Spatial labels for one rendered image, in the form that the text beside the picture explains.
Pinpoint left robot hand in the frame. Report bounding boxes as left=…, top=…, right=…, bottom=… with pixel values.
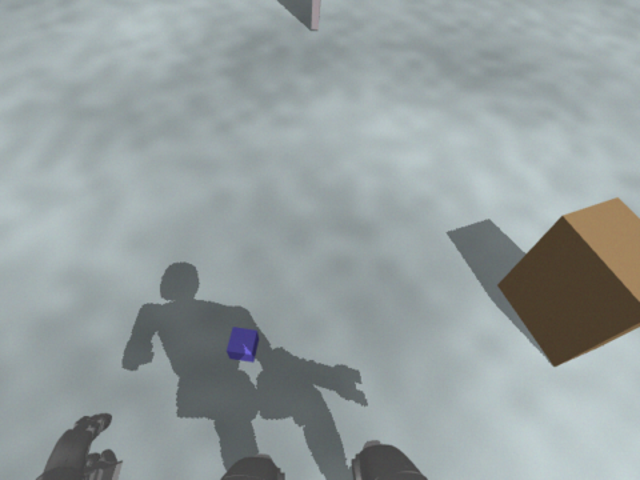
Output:
left=43, top=413, right=123, bottom=480

